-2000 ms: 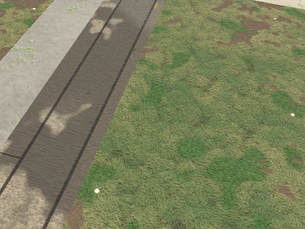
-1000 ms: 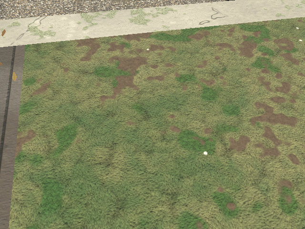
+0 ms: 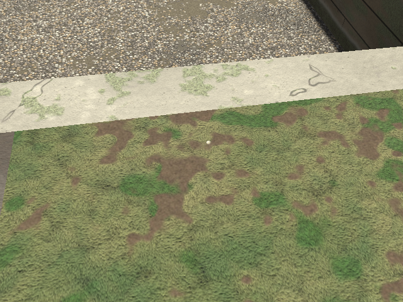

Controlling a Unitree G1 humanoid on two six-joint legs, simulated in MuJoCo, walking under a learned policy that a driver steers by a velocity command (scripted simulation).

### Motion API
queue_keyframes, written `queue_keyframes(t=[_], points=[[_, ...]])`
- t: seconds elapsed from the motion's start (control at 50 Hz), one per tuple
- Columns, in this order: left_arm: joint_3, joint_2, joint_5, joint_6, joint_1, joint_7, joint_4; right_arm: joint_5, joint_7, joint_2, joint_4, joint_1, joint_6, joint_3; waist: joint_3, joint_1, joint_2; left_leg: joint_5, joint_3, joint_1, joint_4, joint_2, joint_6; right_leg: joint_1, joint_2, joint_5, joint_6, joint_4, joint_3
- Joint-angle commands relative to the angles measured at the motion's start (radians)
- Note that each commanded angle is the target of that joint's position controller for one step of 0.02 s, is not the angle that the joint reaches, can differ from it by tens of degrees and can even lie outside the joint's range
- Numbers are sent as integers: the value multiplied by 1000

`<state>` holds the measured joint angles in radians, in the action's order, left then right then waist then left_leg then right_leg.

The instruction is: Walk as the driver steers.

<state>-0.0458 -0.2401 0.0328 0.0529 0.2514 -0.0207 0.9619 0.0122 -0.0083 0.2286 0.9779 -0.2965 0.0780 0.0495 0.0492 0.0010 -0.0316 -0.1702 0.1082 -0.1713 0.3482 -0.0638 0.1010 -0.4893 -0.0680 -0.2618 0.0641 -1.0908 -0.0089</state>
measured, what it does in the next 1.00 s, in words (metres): walks ahead, turning left: right foot, then left foot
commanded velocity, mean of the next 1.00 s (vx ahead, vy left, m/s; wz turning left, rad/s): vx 0.50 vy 0.00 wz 0.31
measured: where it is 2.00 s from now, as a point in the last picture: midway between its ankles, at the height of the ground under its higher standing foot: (142, 176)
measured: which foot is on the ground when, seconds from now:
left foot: down 0.00-0.36, up 0.38-0.86, down 0.88-1.00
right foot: up 0.00-0.32, down 0.34-0.90, up 0.92-1.00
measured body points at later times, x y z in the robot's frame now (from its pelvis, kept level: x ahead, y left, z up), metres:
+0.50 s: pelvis +0.28 -0.05 +0.00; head +0.30 -0.06 +0.45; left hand +0.35 +0.21 -0.13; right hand +0.30 -0.30 -0.16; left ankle +0.20 +0.07 -0.66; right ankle +0.32 -0.12 -0.74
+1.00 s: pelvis +0.53 +0.04 -0.02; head +0.56 +0.05 +0.43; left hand +0.48 +0.29 -0.16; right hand +0.73 -0.17 -0.14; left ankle +0.56 +0.09 -0.74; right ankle +0.45 -0.13 -0.64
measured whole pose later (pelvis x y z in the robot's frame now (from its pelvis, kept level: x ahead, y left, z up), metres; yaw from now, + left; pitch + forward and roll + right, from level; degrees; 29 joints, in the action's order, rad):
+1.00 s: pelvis +0.53 +0.04 -0.02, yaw +22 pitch +0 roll +0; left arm -0.05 -0.22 0.01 0.08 0.28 0.00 0.92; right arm 0.02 -0.01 0.26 0.88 -0.16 0.02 0.08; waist 0.07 0.01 -0.01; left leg -0.21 0.09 -0.34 0.54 -0.11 0.14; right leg -0.33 -0.07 -0.37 0.00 -1.25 0.06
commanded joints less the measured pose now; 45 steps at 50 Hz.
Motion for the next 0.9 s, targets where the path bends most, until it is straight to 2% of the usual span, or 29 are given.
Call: queue_keyframes(t=[0.02, 0.08, 0.14, 0.2, 0.24, 0.28, 0.3, 0.32, 0.34, 0.36, 0.38, 0.4, 0.42, 0.44, 0.46, 0.48, 0.54, 0.64, 0.7, 0.76, 0.8, 0.84, 0.86, 0.88, 0.9], points=[[-6, -34, 5, -15, 27, -11, -36, -5, 1, 103, -15, -49, 28, 16, 16, 27, 83, 170, -216, 11, -239, 261, 111, -98, -47, 95, -28, 50, 10], [-2, -35, -1, -15, -107, -12, -82, -7, 2, 93, 4, -102, 25, 10, 43, -3, 83, 240, -172, 55, -248, 235, 99, -163, -53, 196, -50, 204, 37], [10, -16, -9, -10, -210, -14, -114, -5, 5, 96, 21, -148, 25, 7, 48, -33, 90, 312, -139, 95, -239, 226, 86, -134, -27, 271, -50, 366, 69], [14, -22, -9, -7, -285, -11, -141, 2, 12, 100, 43, -200, 21, 5, 54, -57, 96, 375, -135, 191, -214, 250, 90, -133, -3, 274, -33, 458, 86], [11, -34, -9, -1, -308, -9, -157, 8, 19, 106, 55, -212, 16, 7, 60, -55, 98, 441, -140, 260, -181, 279, 92, -135, 6, 226, -11, 497, 81], [4, -48, -8, 9, -283, -5, -158, 12, 25, 113, 59, -195, 12, 10, 50, -30, 99, 596, -142, 291, -107, 294, 80, -64, 33, 147, 18, 538, 85], [-4, -60, -8, 15, -217, 1, -141, 14, 27, 123, 58, -176, 10, 12, 19, 4, 106, 730, -142, 287, -27, 290, 69, 31, 62, 103, 34, 561, 90], [-15, -78, -5, 24, -83, 10, -98, 13, 25, 131, 55, -156, 7, 13, -49, 62, 92, 793, -132, 264, 123, 265, 55, 189, 92, 108, 53, 618, 101], [-32, -120, 12, 37, 98, 22, -45, 3, 21, 118, 42, -140, 7, 8, -155, 132, 55, 648, -108, 122, 336, 219, 38, 455, 33, 145, 86, 645, 43], [-60, -227, 40, 42, 234, 35, -33, -33, 11, 35, -2, -188, 10, -14, -309, 137, -110, 202, -49, -188, 685, 108, -4, 764, -260, 18, 160, 682, -323], [-68, -243, 14, 25, 208, 24, -35, -36, 16, 54, 12, -251, 4, 0, -386, 101, -195, -353, -100, -370, 908, -6, -6, 817, -396, 6, 228, 801, -631], [-53, -175, -7, 17, 98, 19, -56, -15, 21, 114, 11, -175, -6, 19, -234, 66, -54, -279, -167, -422, 948, 72, 5, 675, -348, -58, 196, 818, -499], [-34, -103, -13, 22, 14, 16, -69, -10, 15, 87, -2, -114, -4, 16, -106, 46, -10, -198, -167, -424, 911, 110, 4, 522, -305, -42, 168, 867, -364], [-23, -64, -10, 29, -22, 17, -68, -8, 10, 58, -2, -96, -9, 14, -42, 20, -4, -151, -163, -394, 856, 140, 2, 423, -258, -2, 125, 908, -259], [-17, -44, -13, 36, -23, 24, -55, 10, 3, 53, -6, -92, -22, 17, -11, -2, -31, -128, -162, -364, 821, 158, -6, 359, -223, 59, 96, 928, -179], [-14, -37, -13, 43, -16, 28, -47, 18, -5, 36, -1, -108, -38, 17, -8, -19, -40, -111, -155, -339, 814, 162, -15, 330, -203, 103, 81, 938, -119], [-21, -60, -22, 68, 39, 30, -26, 17, -20, 20, -31, -51, -62, 20, -1, -32, -29, -36, -137, -401, 792, 173, -31, 340, -194, 221, 81, 961, -12], [-18, -57, -16, 72, 100, 34, -5, 14, -36, 16, -105, 132, -67, 15, 45, -9, -28, 136, -94, -504, 590, 175, -51, 382, -160, 323, 72, 971, 128], [-20, -74, -17, 70, 136, 41, 6, 17, -45, 3, -147, 236, -64, 2, 56, 16, -30, 192, -31, -466, 415, 154, -41, 427, -166, 410, 65, 960, 189], [-24, -91, -13, 59, 187, 49, 25, 22, -51, 13, -182, 301, -62, -1, 64, 34, -30, 145, 14, -458, 326, 132, -8, 534, -196, 520, 63, 917, 228], [-28, -106, -10, 47, 185, 55, 26, 24, -50, 27, -190, 292, -62, 5, 47, 16, -44, 63, 41, -408, 293, 93, 27, 592, -208, 738, 55, 835, 260], [-38, -138, -6, 32, 169, 60, 21, 26, -42, 52, -172, 210, -63, 18, -10, -26, -73, -53, 74, -298, 285, 26, 71, 627, -215, 1008, 49, 668, 284], [-43, -154, -6, 20, 162, 58, 15, 26, -37, 70, -149, 122, -59, 30, -63, -60, -73, -93, 77, -205, 258, -10, 96, 622, -215, 1041, 48, 518, 286], [-45, -162, -10, 11, 148, 52, 3, 32, -27, 99, -107, -15, -49, 48, -138, -124, -37, -63, 53, -15, 169, -33, 128, 536, -202, 925, 27, 296, 299], [-36, -130, -12, 12, 143, 47, -30, 44, -13, 196, -82, -139, -44, 80, -233, -172, 66, -160, -198, 226, 117, 145, 187, 309, -166, 549, -7, -15, 298]])
Keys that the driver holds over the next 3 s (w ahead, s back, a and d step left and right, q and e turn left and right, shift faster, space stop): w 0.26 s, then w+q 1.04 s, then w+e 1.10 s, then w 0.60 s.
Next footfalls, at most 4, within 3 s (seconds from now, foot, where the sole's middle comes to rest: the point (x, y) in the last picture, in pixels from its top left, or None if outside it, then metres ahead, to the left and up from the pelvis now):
0.34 right None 0.36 -0.12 -0.78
0.88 left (174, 269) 0.60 0.10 -0.78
1.44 right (172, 181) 0.97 0.13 -0.78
1.94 left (109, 158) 1.08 0.40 -0.78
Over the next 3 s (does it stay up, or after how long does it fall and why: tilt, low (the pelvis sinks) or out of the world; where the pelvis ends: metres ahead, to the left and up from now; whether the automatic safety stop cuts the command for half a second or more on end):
stays up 1.39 0.28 -0.03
